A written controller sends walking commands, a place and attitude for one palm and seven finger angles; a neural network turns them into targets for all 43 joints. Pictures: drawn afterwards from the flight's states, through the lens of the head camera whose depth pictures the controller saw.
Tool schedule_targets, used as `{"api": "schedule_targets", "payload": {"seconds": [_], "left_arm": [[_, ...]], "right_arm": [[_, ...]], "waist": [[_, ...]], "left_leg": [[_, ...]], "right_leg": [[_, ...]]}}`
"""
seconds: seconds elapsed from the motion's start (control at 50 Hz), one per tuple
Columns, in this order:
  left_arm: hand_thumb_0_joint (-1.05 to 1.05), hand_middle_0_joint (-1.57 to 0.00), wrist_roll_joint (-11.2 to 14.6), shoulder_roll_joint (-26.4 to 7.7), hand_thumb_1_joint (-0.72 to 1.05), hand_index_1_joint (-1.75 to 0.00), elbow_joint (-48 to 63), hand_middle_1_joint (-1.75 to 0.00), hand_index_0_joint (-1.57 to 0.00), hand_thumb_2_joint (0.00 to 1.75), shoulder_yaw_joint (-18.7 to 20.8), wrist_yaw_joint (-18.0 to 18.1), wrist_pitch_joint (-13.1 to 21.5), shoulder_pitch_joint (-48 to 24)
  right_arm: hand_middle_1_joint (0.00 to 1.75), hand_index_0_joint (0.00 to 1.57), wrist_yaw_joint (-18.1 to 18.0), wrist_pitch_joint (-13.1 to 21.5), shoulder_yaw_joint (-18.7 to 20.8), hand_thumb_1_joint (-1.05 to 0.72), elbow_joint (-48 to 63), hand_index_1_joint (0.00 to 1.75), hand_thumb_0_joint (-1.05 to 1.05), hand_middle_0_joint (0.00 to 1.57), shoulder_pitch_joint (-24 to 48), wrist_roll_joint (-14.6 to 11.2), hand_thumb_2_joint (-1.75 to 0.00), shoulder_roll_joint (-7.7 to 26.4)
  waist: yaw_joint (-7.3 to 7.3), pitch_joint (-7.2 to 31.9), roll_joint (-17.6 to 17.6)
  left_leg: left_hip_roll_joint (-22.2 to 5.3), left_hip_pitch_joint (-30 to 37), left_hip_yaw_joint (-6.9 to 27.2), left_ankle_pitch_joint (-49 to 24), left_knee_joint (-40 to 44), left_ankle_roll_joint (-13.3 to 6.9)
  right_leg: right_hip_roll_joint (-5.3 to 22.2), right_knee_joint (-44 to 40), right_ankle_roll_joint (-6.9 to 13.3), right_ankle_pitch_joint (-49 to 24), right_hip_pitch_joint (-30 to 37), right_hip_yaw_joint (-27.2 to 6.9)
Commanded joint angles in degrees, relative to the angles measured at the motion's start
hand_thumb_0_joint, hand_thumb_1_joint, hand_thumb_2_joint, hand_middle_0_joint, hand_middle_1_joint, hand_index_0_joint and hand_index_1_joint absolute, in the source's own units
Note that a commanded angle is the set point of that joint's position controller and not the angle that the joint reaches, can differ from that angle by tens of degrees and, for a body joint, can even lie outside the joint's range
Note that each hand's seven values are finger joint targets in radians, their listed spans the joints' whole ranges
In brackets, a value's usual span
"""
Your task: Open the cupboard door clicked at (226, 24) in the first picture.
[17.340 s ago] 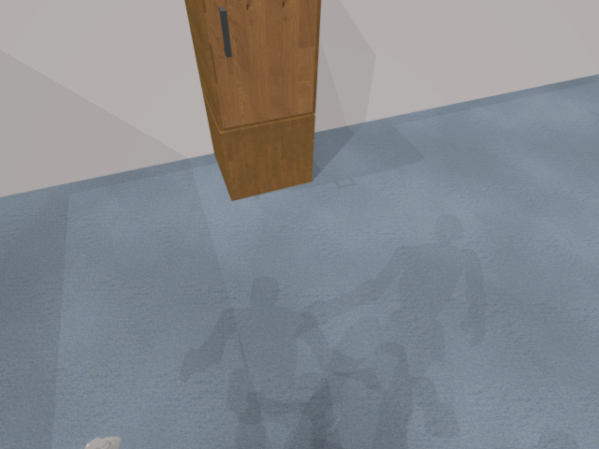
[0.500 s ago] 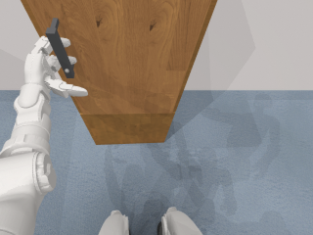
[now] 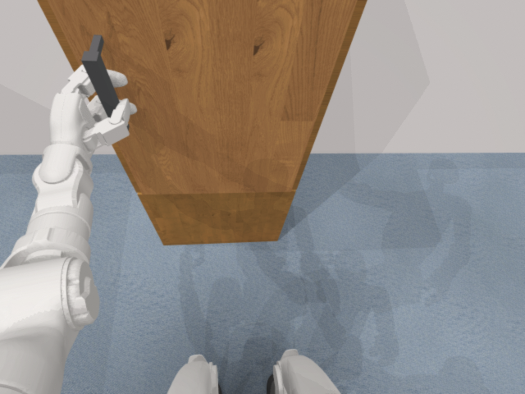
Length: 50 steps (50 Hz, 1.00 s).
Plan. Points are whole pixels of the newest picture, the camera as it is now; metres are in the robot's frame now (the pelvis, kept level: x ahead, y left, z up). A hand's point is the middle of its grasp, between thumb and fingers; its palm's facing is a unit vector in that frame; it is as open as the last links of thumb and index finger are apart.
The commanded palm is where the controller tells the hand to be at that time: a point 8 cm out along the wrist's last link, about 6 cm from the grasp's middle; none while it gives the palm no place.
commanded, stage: close the thumb around the handle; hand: left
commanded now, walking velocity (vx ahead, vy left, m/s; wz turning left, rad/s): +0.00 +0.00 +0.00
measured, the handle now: (110, 88) +0.55 +0.19 +0.09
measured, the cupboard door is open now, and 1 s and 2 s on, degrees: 0 40 41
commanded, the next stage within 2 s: pull the door open along its arc in 0.10 s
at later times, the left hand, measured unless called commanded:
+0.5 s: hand (126, 138) +0.47 +0.17 +0.08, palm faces +0.00 -1.00 -0.02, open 5.6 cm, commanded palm +0.42 +0.22 +0.08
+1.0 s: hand (200, 252) +0.29 +0.06 +0.09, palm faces +0.29 -0.95 +0.05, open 6.1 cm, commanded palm +0.23 +0.15 +0.08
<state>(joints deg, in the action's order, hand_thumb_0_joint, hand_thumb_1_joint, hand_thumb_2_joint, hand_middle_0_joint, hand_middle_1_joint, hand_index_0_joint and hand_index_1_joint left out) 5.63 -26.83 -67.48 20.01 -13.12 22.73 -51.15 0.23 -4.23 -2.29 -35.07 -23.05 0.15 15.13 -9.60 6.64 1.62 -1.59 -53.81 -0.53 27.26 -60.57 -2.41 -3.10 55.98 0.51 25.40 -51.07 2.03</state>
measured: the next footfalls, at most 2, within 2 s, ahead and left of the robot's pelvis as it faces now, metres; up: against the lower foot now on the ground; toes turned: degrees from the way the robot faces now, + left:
none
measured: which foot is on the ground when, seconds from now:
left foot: down 0.00-1.00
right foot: down 0.00-1.00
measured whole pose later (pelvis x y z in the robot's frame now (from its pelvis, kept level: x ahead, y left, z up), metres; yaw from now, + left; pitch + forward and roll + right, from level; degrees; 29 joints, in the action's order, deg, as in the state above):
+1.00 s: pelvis +0.02 -0.04 +0.02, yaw +1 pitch +10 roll +0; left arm 0.9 2.6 -2.9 -8.0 21.4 13.8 11.0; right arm 2.1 -3.5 -1.8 -26.8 -10.3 2.1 9.6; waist -1.1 8.5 0.9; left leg -1.2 -35.3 -1.3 26.4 -52.2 0.4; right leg -2.9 52.6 3.2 27.0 -35.1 1.1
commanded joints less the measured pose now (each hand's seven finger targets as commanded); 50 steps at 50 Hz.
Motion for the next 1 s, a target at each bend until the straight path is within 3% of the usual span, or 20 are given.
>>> {"api": "schedule_targets", "payload": {"seconds": [0.0, 0.04, 0.06, 0.1, 0.14, 0.18, 0.2, 0.32, 0.46, 0.6, 0.66, 0.68, 0.72, 0.74, 0.76, 0.8, 0.82, 0.92, 0.94, 0.98], "left_arm": [[0.00, -0.40, 0.56, -12.74, 0.90, -1.35, 12.57, -1.35, -0.40, 0.90, 0.93, 0.31, 3.85, -27.41], [0.00, -0.40, 1.16, -13.96, 0.90, -1.35, 12.30, -1.35, -0.40, 0.90, 2.45, 0.89, 3.98, -28.05], [0.00, -0.40, 0.77, -15.16, 0.90, -1.35, 13.16, -1.35, -0.40, 0.90, 3.31, 1.21, 4.24, -27.81], [0.00, -0.40, 0.29, -12.38, 0.90, -1.35, 13.99, -1.35, -0.40, 0.90, 1.08, 1.55, 4.50, -26.83], [0.00, -0.40, 0.38, -14.41, 0.90, -1.35, 14.26, -1.35, -0.40, 0.90, 2.90, 1.98, 5.03, -26.68], [0.00, -0.40, 0.18, -12.51, 0.90, -1.35, 14.82, -1.35, -0.40, 0.90, 1.21, 1.74, 5.29, -26.39], [0.00, -0.40, 0.20, -11.70, 0.90, -1.35, 15.50, -1.35, -0.40, 0.90, 0.05, 1.77, 5.56, -28.98], [0.00, -0.40, 1.19, -11.03, 0.90, -1.35, 18.20, -1.35, -0.40, 0.90, 0.80, 0.86, 5.83, -19.13], [0.00, -0.40, 4.46, -8.19, 0.90, -1.35, 29.60, -1.35, -0.40, 0.90, 0.69, 0.06, 4.52, -0.17], [0.00, -0.40, 8.03, 0.53, 0.90, -1.35, 49.48, -1.35, -0.40, 0.90, -3.64, 1.07, 3.51, 24.38], [0.00, -0.40, 9.55, 7.09, 0.90, -1.35, 58.88, -1.35, -0.40, 0.90, -4.88, 7.59, 2.70, 35.23], [0.00, -0.40, 9.96, 7.31, 0.90, -1.35, 61.44, -1.35, -0.40, 0.90, -1.99, 12.52, 2.13, 36.90], [0.00, -0.40, 6.94, 10.63, 0.90, -1.35, 65.81, -1.35, -0.40, 0.90, -4.29, 19.57, 1.25, 43.32], [0.00, -0.40, 5.58, 10.40, 0.90, -1.35, 67.80, -1.35, -0.40, 0.90, -4.03, 22.39, 1.14, 46.95], [0.00, -0.40, 4.28, 12.37, 0.90, -1.35, 68.54, -1.35, -0.40, 0.90, -5.29, 24.79, 0.73, 50.48], [0.00, -0.40, 1.39, 14.98, 0.90, -1.35, 72.75, -1.35, -0.40, 0.90, -8.55, 29.20, 0.24, 50.64], [0.00, -0.40, 0.10, 15.78, 0.90, -1.35, 73.91, -1.35, -0.40, 0.90, -9.15, 31.38, -0.12, 53.26], [0.00, -0.40, -4.63, 21.07, 0.90, -1.35, 80.34, -1.35, -0.40, 0.90, -15.25, 40.16, -3.79, 63.40], [0.00, -0.40, -5.84, 21.95, 0.90, -1.35, 80.03, -1.35, -0.40, 0.90, -16.44, 41.84, -4.66, 64.70], [0.00, -0.40, -7.72, 23.52, 0.90, -1.35, 80.83, -1.35, -0.40, 0.90, -18.77, 43.77, -5.98, 64.34]], "right_arm": [[0.30, 0.20, -0.79, 1.08, 3.92, -0.90, 2.89, 0.30, 0.00, 0.20, -8.58, 0.05, -0.90, 10.55], [0.30, 0.20, -0.87, 1.17, 3.75, -0.90, 2.81, 0.30, 0.00, 0.20, -8.97, 0.17, -0.90, 10.66], [0.30, 0.20, -0.86, 1.19, 3.83, -0.90, 2.94, 0.30, 0.00, 0.20, -8.76, 0.22, -0.90, 10.67], [0.30, 0.20, -0.56, 1.21, 3.80, -0.90, 3.19, 0.30, 0.00, 0.20, -8.49, 0.22, -0.90, 10.18], [0.30, 0.20, -0.53, 1.22, 3.91, -0.90, 3.19, 0.30, 0.00, 0.20, -8.69, 0.41, -0.90, 10.56], [0.30, 0.20, -0.31, 1.25, 3.94, -0.90, 3.28, 0.30, 0.00, 0.20, -8.20, 0.26, -0.90, 10.20], [0.30, 0.20, -0.36, 1.31, 3.98, -0.90, 2.88, 0.30, 0.00, 0.20, -8.08, 0.25, -0.90, 10.26], [0.30, 0.20, -0.11, 0.91, 4.35, -0.90, 4.36, 0.30, 0.00, 0.20, -7.33, -0.15, -0.90, 10.12], [0.30, 0.20, 0.17, 0.58, 4.83, -0.90, 7.70, 0.30, 0.00, 0.20, -4.66, -1.47, -0.90, 9.13], [0.30, 0.20, 0.88, 2.52, 5.04, -0.90, 11.73, 0.30, 0.00, 0.20, 0.64, -2.27, -0.90, 7.09], [0.30, 0.20, 1.43, 4.26, 4.86, -0.90, 13.10, 0.30, 0.00, 0.20, 3.67, -2.00, -0.90, 5.43], [0.30, 0.20, 1.57, 4.79, 4.77, -0.90, 13.02, 0.30, 0.00, 0.20, 4.82, -1.55, -0.90, 4.87], [0.30, 0.20, 2.04, 5.41, 4.61, -0.90, 13.52, 0.30, 0.00, 0.20, 6.69, -0.67, -0.90, 4.25], [0.30, 0.20, 2.12, 5.47, 4.55, -0.90, 13.84, 0.30, 0.00, 0.20, 6.98, -0.19, -0.90, 4.23], [0.30, 0.20, 2.21, 5.29, 4.51, -0.90, 14.10, 0.30, 0.00, 0.20, 8.13, 0.10, -0.90, 3.77], [0.30, 0.20, 2.21, 4.84, 4.06, -0.90, 14.45, 0.30, 0.00, 0.20, 9.92, 0.83, -0.90, 3.05], [0.30, 0.20, 2.18, 4.49, 4.06, -0.90, 14.55, 0.30, 0.00, 0.20, 10.25, 1.15, -0.90, 2.64], [0.30, 0.20, 1.60, 2.65, 3.14, -0.90, 15.87, 0.30, 0.00, 0.20, 13.20, 1.88, -0.90, 0.64], [0.30, 0.20, 1.38, 2.38, 2.91, -0.90, 15.74, 0.30, 0.00, 0.20, 13.23, 2.15, -0.90, 0.40], [0.30, 0.20, 0.98, 1.98, 2.71, -0.90, 15.54, 0.30, 0.00, 0.20, 14.34, 2.37, -0.90, -0.12]], "waist": [[-1.02, 25.56, 6.60], [-0.96, 25.18, 5.44], [-0.28, 27.04, 6.23], [-0.29, 27.26, 7.52], [-0.17, 27.07, 5.74], [-0.06, 27.89, 6.74], [-1.23, 27.34, 6.91], [1.80, 28.95, 5.89], [5.52, 28.57, 3.39], [8.28, 24.08, 2.90], [10.55, 21.78, 1.55], [12.20, 20.56, -0.11], [12.07, 18.60, -0.40], [12.47, 18.07, -3.16], [12.65, 17.52, -3.22], [12.37, 15.33, -1.10], [12.67, 15.61, -2.16], [13.12, 13.57, -2.80], [12.48, 12.13, -4.61], [11.73, 11.15, -4.20]], "left_leg": [[0.17, 23.61, 4.51, -22.55, 6.47, 1.07], [0.31, 22.86, 4.65, -22.73, 6.54, 0.94], [0.29, 23.31, 4.46, -23.56, 6.46, 1.05], [0.24, 24.82, 4.49, -24.76, 6.58, 1.31], [0.25, 24.07, 4.46, -24.49, 6.41, 1.08], [0.39, 24.29, 4.16, -24.16, 6.41, 1.15], [0.20, 24.67, 4.42, -23.48, 6.37, 1.14], [0.50, 25.34, 3.36, -25.91, 7.27, 1.20], [0.77, 25.29, 1.49, -31.11, 9.51, 0.86], [0.92, 26.35, -0.05, -33.22, 12.21, 0.79], [0.92, 26.56, -0.37, -33.76, 13.15, 1.25], [1.14, 24.75, -0.47, -31.86, 13.43, 1.65], [1.65, 23.38, -0.77, -28.57, 13.56, 1.88], [1.70, 22.57, -0.38, -28.18, 13.59, 1.79], [1.82, 22.33, -0.76, -27.02, 13.57, 1.82], [2.10, 21.86, -0.62, -24.18, 13.50, 1.97], [2.08, 22.11, -0.50, -23.70, 13.49, 1.98], [2.89, 21.83, -0.61, -19.73, 13.82, 2.13], [2.90, 21.43, -0.12, -19.24, 13.75, 2.05], [3.04, 21.52, -0.04, -18.10, 13.57, 2.22]], "right_leg": [[-0.67, -6.01, 1.00, -16.73, 5.23, -0.27], [-0.77, -5.80, 1.06, -16.93, 6.01, -0.16], [-0.63, -5.54, 0.97, -17.82, 6.86, -0.41], [-0.66, -5.52, 1.03, -18.10, 6.20, -0.09], [-0.79, -5.49, 1.09, -18.29, 7.27, -0.19], [-0.75, -5.65, 0.98, -18.59, 7.60, -0.43], [-0.73, -5.79, 0.91, -17.99, 6.43, -0.41], [-0.86, -5.95, 1.10, -20.98, 10.65, -0.40], [-0.84, -7.12, 1.00, -28.61, 19.15, -0.76], [-0.20, -8.55, 0.62, -32.09, 24.07, -0.69], [-0.08, -8.72, 0.40, -31.70, 24.71, 0.21], [0.00, -8.64, 0.47, -30.86, 25.30, 0.60], [0.45, -8.43, 0.55, -29.87, 25.81, 0.55], [0.50, -8.22, 0.76, -29.88, 27.03, 0.65], [0.86, -8.38, 0.67, -29.88, 27.08, 0.17], [1.35, -8.41, 0.89, -27.35, 26.02, -0.22], [1.38, -8.42, 0.98, -26.88, 26.56, -0.35], [1.89, -10.89, 1.09, -25.31, 28.91, -2.41], [1.89, -11.70, 1.06, -25.33, 29.06, -2.92], [2.30, -12.46, 0.89, -25.38, 28.80, -3.91]]}}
